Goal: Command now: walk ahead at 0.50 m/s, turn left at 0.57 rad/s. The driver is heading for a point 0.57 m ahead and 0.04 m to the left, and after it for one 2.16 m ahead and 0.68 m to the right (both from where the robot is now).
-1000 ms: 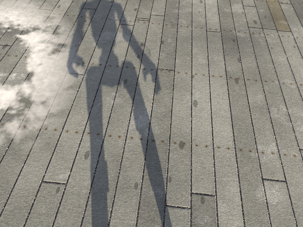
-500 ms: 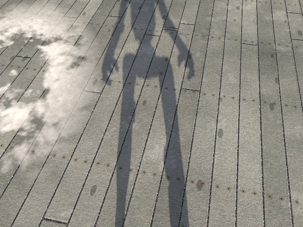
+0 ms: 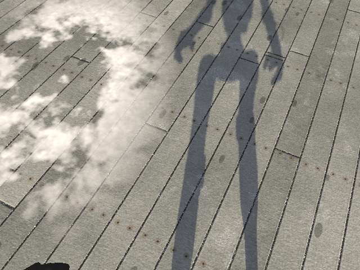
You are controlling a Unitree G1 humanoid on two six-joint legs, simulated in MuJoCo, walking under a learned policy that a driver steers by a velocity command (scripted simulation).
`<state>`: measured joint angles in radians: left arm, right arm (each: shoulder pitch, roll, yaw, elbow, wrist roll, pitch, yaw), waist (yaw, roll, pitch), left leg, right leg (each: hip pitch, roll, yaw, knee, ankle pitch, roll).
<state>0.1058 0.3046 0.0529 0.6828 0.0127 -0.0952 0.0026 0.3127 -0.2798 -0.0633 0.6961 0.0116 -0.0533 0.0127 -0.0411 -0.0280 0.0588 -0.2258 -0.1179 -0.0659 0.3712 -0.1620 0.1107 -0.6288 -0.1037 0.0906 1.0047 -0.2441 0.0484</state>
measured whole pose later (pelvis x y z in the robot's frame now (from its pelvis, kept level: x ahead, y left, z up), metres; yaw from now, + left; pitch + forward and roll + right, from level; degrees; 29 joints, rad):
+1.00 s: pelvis +0.51 +0.10 +0.00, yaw +20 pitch +0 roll +1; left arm 0.22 0.32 0.06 0.82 -0.03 -0.04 -0.01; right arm 0.29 -0.25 -0.06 0.74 -0.02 -0.09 0.02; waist -0.02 -0.05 0.04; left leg -0.15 -0.03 0.13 0.32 -0.19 0.05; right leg -0.62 -0.11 0.07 1.09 -0.22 0.02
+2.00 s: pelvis +0.84 +0.17 +0.00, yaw -16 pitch +2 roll -1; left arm 0.18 0.35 0.10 0.64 -0.03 0.08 0.02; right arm 0.15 -0.26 -0.05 0.70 -0.02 0.00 -0.04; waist -0.01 -0.04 0.05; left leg -0.29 0.04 0.03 0.46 -0.20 0.00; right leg -0.51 0.03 0.06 1.08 -0.43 0.10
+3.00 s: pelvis +0.88 +0.09 +0.00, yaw -48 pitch +2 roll +0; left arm 0.18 0.29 0.06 0.63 -0.02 -0.02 -0.02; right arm 0.38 -0.28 -0.06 0.78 0.02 -0.06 0.00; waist -0.08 -0.02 -0.01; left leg -0.04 0.04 0.06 0.28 -0.28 -0.01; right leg -0.55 -0.06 0.03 0.74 -0.20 0.04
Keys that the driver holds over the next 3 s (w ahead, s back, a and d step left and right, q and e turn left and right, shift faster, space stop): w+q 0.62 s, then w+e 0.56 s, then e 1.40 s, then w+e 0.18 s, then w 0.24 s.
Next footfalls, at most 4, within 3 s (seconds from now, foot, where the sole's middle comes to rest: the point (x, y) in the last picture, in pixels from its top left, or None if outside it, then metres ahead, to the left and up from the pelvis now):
0.24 right None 0.33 -0.15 -0.78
0.76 left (119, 252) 0.51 0.20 -0.78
1.28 right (158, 169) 0.87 0.06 -0.78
1.78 left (109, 157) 0.93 0.28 -0.78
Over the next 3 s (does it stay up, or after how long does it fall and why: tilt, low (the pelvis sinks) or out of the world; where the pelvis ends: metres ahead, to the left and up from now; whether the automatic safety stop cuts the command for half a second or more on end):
stays up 0.88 0.09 0.00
